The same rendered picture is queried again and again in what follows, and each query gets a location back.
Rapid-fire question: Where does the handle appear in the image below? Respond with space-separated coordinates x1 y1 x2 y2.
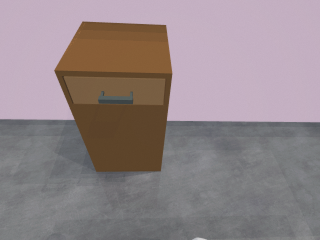
98 91 133 104

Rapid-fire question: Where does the drawer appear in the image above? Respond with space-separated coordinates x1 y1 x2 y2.
64 76 166 105

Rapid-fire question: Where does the cabinet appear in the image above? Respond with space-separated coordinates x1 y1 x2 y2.
54 21 173 172

